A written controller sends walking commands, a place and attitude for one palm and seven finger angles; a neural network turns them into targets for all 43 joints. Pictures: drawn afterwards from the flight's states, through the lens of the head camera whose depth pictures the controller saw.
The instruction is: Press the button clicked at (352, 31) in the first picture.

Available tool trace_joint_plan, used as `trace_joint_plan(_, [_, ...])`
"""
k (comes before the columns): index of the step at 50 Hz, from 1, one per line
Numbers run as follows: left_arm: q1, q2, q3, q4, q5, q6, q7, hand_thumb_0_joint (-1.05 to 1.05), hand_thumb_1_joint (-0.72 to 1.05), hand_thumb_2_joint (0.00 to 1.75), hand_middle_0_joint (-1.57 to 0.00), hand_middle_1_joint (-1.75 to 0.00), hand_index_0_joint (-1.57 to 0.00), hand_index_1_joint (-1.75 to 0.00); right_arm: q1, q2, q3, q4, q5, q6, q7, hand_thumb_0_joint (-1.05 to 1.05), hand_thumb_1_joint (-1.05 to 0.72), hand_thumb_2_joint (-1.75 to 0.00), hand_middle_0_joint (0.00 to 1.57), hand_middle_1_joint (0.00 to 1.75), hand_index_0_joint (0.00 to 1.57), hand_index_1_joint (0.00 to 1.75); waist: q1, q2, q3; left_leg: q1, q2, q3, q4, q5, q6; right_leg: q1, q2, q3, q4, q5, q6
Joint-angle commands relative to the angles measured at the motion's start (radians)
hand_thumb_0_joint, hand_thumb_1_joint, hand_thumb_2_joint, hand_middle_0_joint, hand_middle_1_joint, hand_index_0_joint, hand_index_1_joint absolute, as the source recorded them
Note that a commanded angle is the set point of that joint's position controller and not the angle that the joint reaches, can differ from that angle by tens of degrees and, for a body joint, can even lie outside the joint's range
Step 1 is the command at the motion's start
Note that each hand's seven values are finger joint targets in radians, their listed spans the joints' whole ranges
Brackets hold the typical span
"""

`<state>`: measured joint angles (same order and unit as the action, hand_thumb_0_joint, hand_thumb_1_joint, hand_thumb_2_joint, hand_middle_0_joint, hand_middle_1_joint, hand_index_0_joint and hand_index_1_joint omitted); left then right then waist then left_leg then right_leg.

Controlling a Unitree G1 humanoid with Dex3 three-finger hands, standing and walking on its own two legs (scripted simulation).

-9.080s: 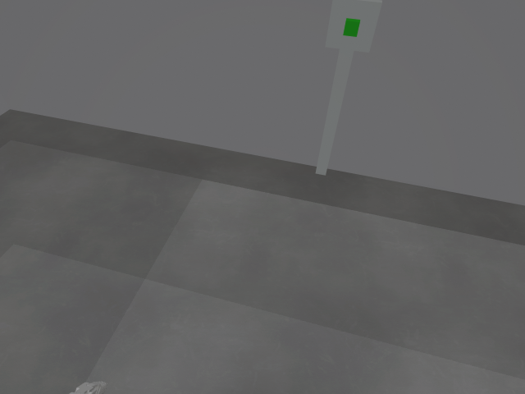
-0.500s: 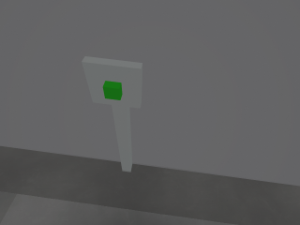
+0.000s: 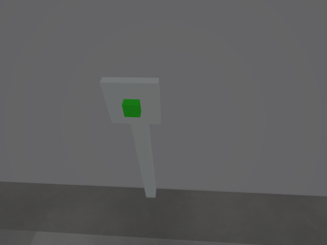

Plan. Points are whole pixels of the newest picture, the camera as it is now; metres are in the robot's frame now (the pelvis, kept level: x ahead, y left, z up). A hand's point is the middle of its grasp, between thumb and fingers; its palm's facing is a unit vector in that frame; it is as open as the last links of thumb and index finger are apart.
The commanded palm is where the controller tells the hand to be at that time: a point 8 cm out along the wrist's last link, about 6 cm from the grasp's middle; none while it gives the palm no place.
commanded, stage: look again from close up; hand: left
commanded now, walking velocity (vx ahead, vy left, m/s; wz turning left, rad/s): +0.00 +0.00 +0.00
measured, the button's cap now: (132, 107) +0.52 +0.14 +0.04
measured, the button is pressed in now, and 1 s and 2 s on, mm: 0 0 0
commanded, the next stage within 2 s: raise the hand and make a fist in 0.56 s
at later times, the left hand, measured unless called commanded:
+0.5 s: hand out of the picture +0.00 +0.13 -0.17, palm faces +0.02 -0.98 -0.18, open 7.3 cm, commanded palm none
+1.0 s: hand (136, 207) +0.22 +0.09 +0.00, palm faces +0.01 -1.00 +0.07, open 6.0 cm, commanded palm +0.13 +0.17 -0.05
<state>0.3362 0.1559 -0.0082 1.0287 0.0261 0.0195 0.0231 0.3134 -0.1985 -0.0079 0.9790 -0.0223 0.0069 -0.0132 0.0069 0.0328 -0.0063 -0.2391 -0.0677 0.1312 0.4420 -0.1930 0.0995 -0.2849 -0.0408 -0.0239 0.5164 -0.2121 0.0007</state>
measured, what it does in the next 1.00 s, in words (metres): shifts its weight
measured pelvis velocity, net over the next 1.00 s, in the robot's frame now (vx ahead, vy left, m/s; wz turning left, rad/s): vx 0.01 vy -0.06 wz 0.04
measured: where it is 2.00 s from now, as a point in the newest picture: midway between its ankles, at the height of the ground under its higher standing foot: outside the picture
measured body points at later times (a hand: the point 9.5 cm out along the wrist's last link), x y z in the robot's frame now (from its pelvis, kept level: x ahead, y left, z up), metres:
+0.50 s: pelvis +0.01 -0.04 +0.01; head +0.01 -0.04 +0.46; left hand +0.00 +0.18 -0.15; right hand +0.01 -0.25 -0.16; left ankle +0.04 +0.05 -0.74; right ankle +0.04 -0.13 -0.74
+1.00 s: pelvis +0.01 -0.06 -0.04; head +0.03 -0.06 +0.41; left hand +0.21 +0.14 -0.01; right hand +0.22 -0.31 -0.09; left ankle +0.04 +0.05 -0.74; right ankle +0.04 -0.13 -0.74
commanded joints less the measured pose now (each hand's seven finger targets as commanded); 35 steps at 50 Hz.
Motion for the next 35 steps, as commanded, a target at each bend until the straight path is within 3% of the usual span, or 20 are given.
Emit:
trace_joint_plan(1, [0.019, 0.104, 0.019, -0.037, -0.003, -0.026, 0.008, 0.0, 0.9, 0.9, -0.2, -0.3, -0.2, -0.3, -0.001, -0.097, -0.018, -0.037, 0.003, -0.033, -0.006, 0.0, -0.9, -0.9, 0.2, 0.3, 0.2, 0.3, 0.002, -0.019, 0.081, -0.089, 0.196, -0.259, -0.227, -0.262, -0.04, 0.014, -0.04, 0.072, -0.087, -0.065, -0.047])
trace_joint_plan(17, [0.013, 0.084, 0.005, 0.02, -0.012, -0.043, 0.01, 0.0, 0.9, 0.9, -0.2, -0.3, -0.2, -0.3, 0.063, -0.05, 0.002, 0.067, 0.008, -0.036, -0.01, 0.0, -0.9, -0.9, 0.2, 0.3, 0.2, 0.3, -0.014, -0.06, 0.085, -0.041, 0.169, -0.195, -0.159, -0.137, -0.058, 0.016, -0.068, 0.119, -0.178, -0.076, -0.053])
trace_joint_plan(25, [0.021, 0.077, 0.002, 0.038, -0.017, -0.052, 0.012, 0.0, 0.9, 0.9, -0.2, -0.3, -0.2, -0.3, 0.071, -0.031, 0.009, 0.094, 0.01, -0.043, -0.014, 0.0, -0.9, -0.9, 0.2, 0.3, 0.2, 0.3, -0.016, -0.047, 0.048, 0.01, 0.166, -0.169, -0.126, -0.022, -0.065, 0.04, -0.072, 0.128, -0.19, -0.013, -0.056])
trace_joint_plan(32, [0.031, 0.07, 0.001, 0.05, -0.016, -0.05, 0.014, 0.0, 0.9, 0.9, -0.2, -0.3, -0.2, -0.3, 0.062, -0.024, 0.012, 0.109, 0.011, -0.04, -0.018, 0.0, -0.9, -0.9, 0.2, 0.3, 0.2, 0.3, -0.012, -0.028, 0.088, 0.002, 0.17, -0.167, -0.13, -0.014, -0.07, 0.04, -0.067, 0.121, -0.199, -0.003, -0.055])
trace_joint_plan(33, [0.116, 0.095, 0.005, 0.088, -0.004, -0.061, 0.051, 0.0, 0.9, 0.9, -0.2, -0.3, -0.2, -0.3, -0.065, -0.064, 0.003, 0.052, 0.019, -0.037, -0.005, 0.0, -0.9, -0.9, 0.2, 0.3, 0.2, 0.3, 0.045, -0.066, 0.129, -0.055, 0.182, -0.113, 0.06, -0.075, -0.099, 0.021, -0.114, 0.142, -0.206, 0.146, -0.014])
trace_joint_plan(34, [-0.613, 0.298, 0.087, -1.442, -0.25, -0.277, 0.031, 0.0, 0.9, 0.9, -0.23, -0.33, -0.23, -0.33, -0.059, -0.247, -0.018, -0.342, 0.064, -0.177, -0.062, 0.0, -0.9, -0.9, 0.2, 0.3, 0.2, 0.3, -0.118, 0.106, -0.359, 0.216, 0.056, -0.125, -0.052, 0.002, -0.067, 0.131, -0.017, 0.086, -0.122, 0.046, -0.02])
trace_joint_plan(35, [-0.267, 0.255, 0.1, -1.235, -0.176, -0.228, 0.081, 0.0, 0.9, 0.9, -0.25, -0.36, -0.25, -0.36, -0.164, -0.152, 0.022, -0.279, 0.069, -0.271, -0.092, 0.0, -0.9, -0.9, 0.2, 0.3, 0.2, 0.3, -0.022, 0.226, -0.305, 0.164, 0.068, -0.088, -0.074, -0.028, -0.058, 0.135, 0.027, 0.036, -0.08, -0.041, -0.054])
